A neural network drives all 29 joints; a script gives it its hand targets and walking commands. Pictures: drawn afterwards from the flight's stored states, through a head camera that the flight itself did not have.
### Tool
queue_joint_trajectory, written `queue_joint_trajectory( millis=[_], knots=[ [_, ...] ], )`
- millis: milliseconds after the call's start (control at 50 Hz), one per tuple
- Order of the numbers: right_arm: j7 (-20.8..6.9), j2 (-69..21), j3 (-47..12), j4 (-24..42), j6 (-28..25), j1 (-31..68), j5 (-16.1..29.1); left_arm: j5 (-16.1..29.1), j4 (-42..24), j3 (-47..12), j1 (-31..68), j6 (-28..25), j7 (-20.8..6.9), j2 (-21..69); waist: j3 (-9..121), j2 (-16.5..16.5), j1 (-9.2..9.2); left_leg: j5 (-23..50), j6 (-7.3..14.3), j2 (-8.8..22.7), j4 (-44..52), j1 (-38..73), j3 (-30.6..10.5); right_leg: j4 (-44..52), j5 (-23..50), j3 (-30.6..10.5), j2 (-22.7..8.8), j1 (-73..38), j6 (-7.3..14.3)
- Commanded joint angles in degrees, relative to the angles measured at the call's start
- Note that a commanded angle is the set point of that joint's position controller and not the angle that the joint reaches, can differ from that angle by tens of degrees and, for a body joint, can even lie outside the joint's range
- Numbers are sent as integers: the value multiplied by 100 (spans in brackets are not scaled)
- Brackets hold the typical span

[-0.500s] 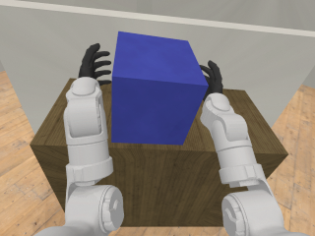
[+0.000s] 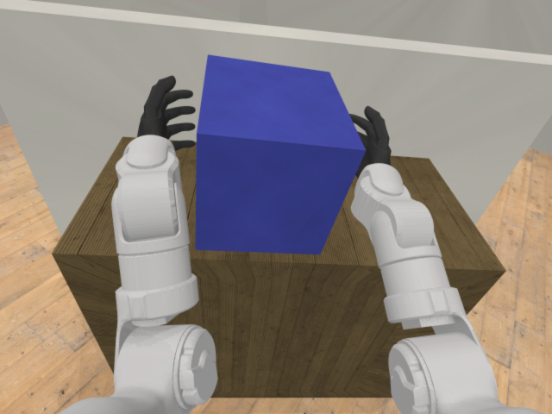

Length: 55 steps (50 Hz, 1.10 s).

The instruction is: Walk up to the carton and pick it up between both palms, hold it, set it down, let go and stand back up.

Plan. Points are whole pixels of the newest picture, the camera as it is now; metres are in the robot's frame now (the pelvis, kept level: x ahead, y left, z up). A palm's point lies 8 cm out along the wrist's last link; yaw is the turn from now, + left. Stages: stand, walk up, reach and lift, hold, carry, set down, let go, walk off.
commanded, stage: hold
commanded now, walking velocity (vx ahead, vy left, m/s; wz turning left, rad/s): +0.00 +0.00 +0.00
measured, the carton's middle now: (265, 157) +0.43 +0.01 +0.20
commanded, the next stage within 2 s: set down in 0.32 s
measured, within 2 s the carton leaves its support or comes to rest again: neither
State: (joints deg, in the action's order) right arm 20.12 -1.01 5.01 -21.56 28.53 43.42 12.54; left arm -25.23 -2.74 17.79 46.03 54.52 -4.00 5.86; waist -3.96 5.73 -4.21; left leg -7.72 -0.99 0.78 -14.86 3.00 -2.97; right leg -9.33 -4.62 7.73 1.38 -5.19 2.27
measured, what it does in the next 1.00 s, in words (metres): stands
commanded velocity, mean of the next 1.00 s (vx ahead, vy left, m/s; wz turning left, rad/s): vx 0.00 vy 0.00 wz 0.00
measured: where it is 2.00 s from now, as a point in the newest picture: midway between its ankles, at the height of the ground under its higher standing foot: outside the picture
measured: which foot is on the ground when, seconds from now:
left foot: down 0.00-1.00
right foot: down 0.00-1.00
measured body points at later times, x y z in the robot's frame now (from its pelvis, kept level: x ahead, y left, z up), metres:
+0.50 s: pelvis +0.00 +0.00 +0.00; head -0.04 +0.04 +0.45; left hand +0.37 +0.15 +0.27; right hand +0.38 -0.13 +0.24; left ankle +0.02 +0.13 -0.75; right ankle +0.03 -0.09 -0.75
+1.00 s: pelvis +0.04 +0.01 +0.00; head +0.04 +0.06 +0.45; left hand +0.42 +0.13 +0.21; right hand +0.41 -0.14 +0.17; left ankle +0.02 +0.13 -0.75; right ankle +0.03 -0.09 -0.75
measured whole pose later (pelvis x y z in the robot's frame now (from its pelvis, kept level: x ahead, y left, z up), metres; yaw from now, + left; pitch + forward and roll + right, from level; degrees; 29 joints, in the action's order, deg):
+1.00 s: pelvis +0.04 +0.01 +0.00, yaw +1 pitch -9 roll -1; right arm 16.0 -2.4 5.0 -23.0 2.8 31.9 5.4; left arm -22.2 -5.8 11.9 34.2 34.5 -1.9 9.2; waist -9.5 6.1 -5.8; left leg -9.0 0.3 -0.6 -11.9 6.4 -3.7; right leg -3.8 -4.7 8.5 0.3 -10.2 0.5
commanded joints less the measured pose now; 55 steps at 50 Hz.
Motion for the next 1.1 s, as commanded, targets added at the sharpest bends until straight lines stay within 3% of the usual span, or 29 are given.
queue_joint_trajectory(
  millis=[0, 400, 520, 600, 700, 800, 860, 960, 1080],
  knots=[
    [-471, -1481, -1348, 1253, -259, 3782, 426, 954, -138, -1952, 2546, -156, -829, 1863, 1821, -589, -74, 962, -34, -222, 191, -395, 487, -133, 569, 1, 42, -1082, -346],
    [-468, -1460, -1286, 1404, -435, 3808, 333, 950, -303, -1986, 2578, -287, -852, 1824, 1820, -555, -126, 906, -29, -247, 166, -288, 489, -95, 612, 64, 33, -1052, -393],
    [-670, -1270, -656, 1085, -1086, 3509, -336, 767, -41, -1608, 2532, -867, -887, 1573, 1280, -514, -159, -118, 74, -240, 476, -482, 542, 41, -289, 210, -56, -930, -459],
    [-919, -1196, -310, 720, -1604, 3171, -814, 576, 265, -1318, 2249, -1281, -851, 1401, 1040, -478, -106, -287, 127, -219, 615, -543, 545, 123, -602, 236, -125, -999, -475],
    [-1066, -1192, -467, 563, -2204, 2762, -1026, 545, 401, -1372, 1805, -1780, -768, 1364, 1117, -358, -99, 171, 136, -207, 618, -423, 467, 54, 399, 242, -111, -1399, -570],
    [-1038, -1292, -1139, 995, -2749, 2687, -871, 731, -117, -2095, 1512, -2134, -631, 1686, 1868, -393, -187, 1420, 38, -244, 378, -154, 316, -137, 2152, 124, -49, -2075, -577],
    [-1019, -1393, -1521, 1292, -2959, 2647, -770, 857, -489, -2516, 1397, -2257, -556, 1836, 2250, -485, -204, 2035, -3, -238, 262, -51, 243, -211, 2788, 33, -69, -2317, -550],
    [-1018, -1373, -1781, 1451, -3007, 2536, -620, 908, -675, -2677, 1154, -2215, -441, 1855, 2257, -487, -131, 2329, -35, -195, 208, 85, 192, -236, 2940, -17, -79, -2370, -536],
    [-1001, -1164, -1641, 1278, -2774, 2424, -485, 808, -520, -2435, 982, -1946, -406, 1784, 1781, -415, -98, 2235, -126, -151, 221, 272, 237, -148, 2396, 36, -20, -2103, -530]
  ],
)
